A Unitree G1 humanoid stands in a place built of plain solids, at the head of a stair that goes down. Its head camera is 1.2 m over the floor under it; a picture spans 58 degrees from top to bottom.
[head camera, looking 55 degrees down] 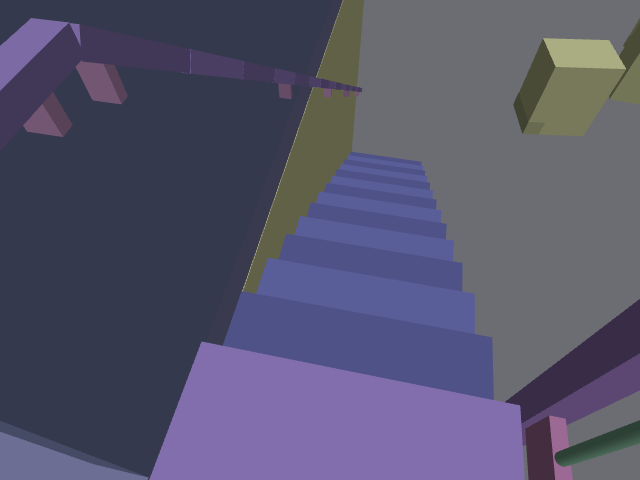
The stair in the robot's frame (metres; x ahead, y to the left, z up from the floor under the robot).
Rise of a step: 0.21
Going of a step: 0.28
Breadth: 0.90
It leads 12 degrees to the right of straight ahead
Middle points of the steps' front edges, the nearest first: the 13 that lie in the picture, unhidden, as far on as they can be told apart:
0.39 -0.09 0.00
0.67 -0.15 -0.20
0.94 -0.21 -0.41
1.22 -0.26 -0.61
1.50 -0.32 -0.82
1.78 -0.38 -1.03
2.05 -0.43 -1.23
2.33 -0.49 -1.44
2.61 -0.55 -1.64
2.88 -0.60 -1.85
3.16 -0.66 -2.05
3.44 -0.72 -2.26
3.72 -0.77 -2.46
